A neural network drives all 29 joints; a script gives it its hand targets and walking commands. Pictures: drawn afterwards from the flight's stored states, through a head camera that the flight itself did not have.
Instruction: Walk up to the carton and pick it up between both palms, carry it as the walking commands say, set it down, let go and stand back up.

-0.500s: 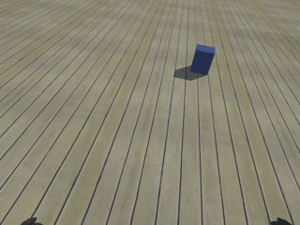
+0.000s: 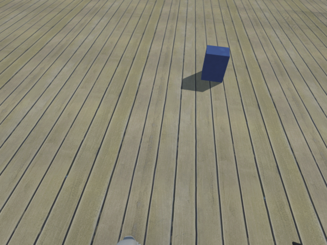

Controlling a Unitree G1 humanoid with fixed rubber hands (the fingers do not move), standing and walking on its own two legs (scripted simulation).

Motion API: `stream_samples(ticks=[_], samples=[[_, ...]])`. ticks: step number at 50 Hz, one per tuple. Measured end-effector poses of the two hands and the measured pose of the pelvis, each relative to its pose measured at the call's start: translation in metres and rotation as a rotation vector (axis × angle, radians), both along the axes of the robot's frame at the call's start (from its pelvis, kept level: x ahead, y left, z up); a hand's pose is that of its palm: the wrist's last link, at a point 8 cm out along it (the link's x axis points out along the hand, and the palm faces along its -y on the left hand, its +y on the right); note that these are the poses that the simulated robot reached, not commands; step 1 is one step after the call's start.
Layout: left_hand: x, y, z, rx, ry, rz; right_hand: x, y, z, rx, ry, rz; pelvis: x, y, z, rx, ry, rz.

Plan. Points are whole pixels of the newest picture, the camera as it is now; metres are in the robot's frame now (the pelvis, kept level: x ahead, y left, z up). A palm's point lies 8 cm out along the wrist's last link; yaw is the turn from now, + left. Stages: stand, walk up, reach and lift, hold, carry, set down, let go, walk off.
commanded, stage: walk up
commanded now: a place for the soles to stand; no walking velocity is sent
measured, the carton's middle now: (214, 64) +1.88 -0.39 -0.62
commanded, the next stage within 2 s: none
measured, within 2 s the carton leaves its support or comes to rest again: neither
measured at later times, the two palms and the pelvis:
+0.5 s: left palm (111, 114) +0.55 +0.24 -0.05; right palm out of the picture +0.24 -0.41 -0.08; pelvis +0.29 -0.04 -0.01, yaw -8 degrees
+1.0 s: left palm (118, 110) +0.63 +0.24 -0.10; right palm (290, 109) +0.66 -0.44 -0.06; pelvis +0.55 -0.09 -0.01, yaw -6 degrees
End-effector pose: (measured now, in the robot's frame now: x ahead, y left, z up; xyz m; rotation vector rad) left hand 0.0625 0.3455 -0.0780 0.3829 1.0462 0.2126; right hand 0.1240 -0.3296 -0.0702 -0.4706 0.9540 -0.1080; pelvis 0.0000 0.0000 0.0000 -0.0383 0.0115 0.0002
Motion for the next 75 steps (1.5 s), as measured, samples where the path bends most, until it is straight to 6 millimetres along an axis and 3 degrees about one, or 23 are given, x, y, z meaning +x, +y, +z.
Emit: stream_samples(ticks=[4,6,13,19,23,26,29,37,41,44,47,51,57,62,66,69,75], samples=[[0.041,0.014,-0.025,-0.011,0.051,-0.011,0.070,0.004,0.007,-0.047,-0.086,-0.007,0.058,0.014,-0.015,0.000,-0.017,-0.031],[0.077,0.012,-0.034,-0.021,0.055,-0.040,0.083,-0.001,0.013,-0.071,-0.118,-0.056,0.080,0.017,-0.017,0.023,-0.024,-0.050],[0.236,-0.019,-0.016,-0.070,-0.038,-0.207,0.081,-0.023,0.035,-0.115,-0.061,-0.206,0.152,0.014,0.001,0.067,-0.023,-0.120],[0.369,-0.057,0.013,-0.075,-0.129,-0.311,0.077,-0.045,0.027,-0.102,0.058,-0.304,0.217,-0.003,0.007,0.072,-0.024,-0.142],[0.453,-0.092,0.028,-0.058,-0.199,-0.352,0.097,-0.065,0.008,-0.078,0.123,-0.358,0.266,-0.026,0.002,0.077,-0.022,-0.149],[0.505,-0.114,0.032,-0.022,-0.267,-0.355,0.128,-0.084,-0.014,-0.064,0.155,-0.364,0.304,-0.049,-0.011,0.071,-0.024,-0.141],[0.518,-0.121,0.034,0.006,-0.268,-0.306,0.180,-0.089,-0.023,-0.025,0.136,-0.341,0.331,-0.065,-0.009,0.056,-0.026,-0.141],[0.491,-0.105,0.027,0.051,-0.094,-0.154,0.324,-0.101,-0.017,0.027,0.089,-0.198,0.409,-0.087,0.005,0.014,-0.013,-0.116],[0.489,-0.098,0.013,0.043,-0.012,-0.104,0.397,-0.104,-0.009,0.022,0.064,-0.143,0.450,-0.092,0.004,0.001,-0.014,-0.103],[0.501,-0.095,-0.001,0.029,0.034,-0.077,0.458,-0.102,-0.002,0.010,0.016,-0.110,0.485,-0.093,-0.001,-0.005,-0.018,-0.091],[0.529,-0.093,-0.020,0.015,0.057,-0.071,0.511,-0.103,0.003,-0.029,-0.053,-0.090,0.521,-0.090,-0.011,0.008,-0.029,-0.094],[0.588,-0.111,-0.027,-0.017,0.034,-0.117,0.536,-0.114,0.017,-0.064,-0.106,-0.146,0.556,-0.093,-0.010,0.039,-0.039,-0.111],[0.685,-0.143,-0.013,-0.049,-0.014,-0.211,0.530,-0.143,0.027,-0.096,-0.053,-0.229,0.607,-0.108,0.000,0.062,-0.037,-0.137],[0.765,-0.172,0.006,-0.032,-0.065,-0.260,0.528,-0.173,0.015,-0.079,0.025,-0.294,0.651,-0.133,0.002,0.066,-0.036,-0.145],[0.825,-0.197,0.018,0.020,-0.136,-0.270,0.553,-0.204,-0.007,-0.060,0.068,-0.313,0.692,-0.164,-0.009,0.070,-0.034,-0.141],[0.847,-0.208,0.024,0.055,-0.182,-0.235,0.590,-0.215,-0.023,-0.034,0.086,-0.295,0.716,-0.182,-0.013,0.052,-0.031,-0.133],[0.844,-0.215,0.030,0.073,-0.119,-0.140,0.680,-0.216,-0.022,0.021,0.072,-0.195,0.764,-0.202,0.000,0.025,-0.017,-0.102]])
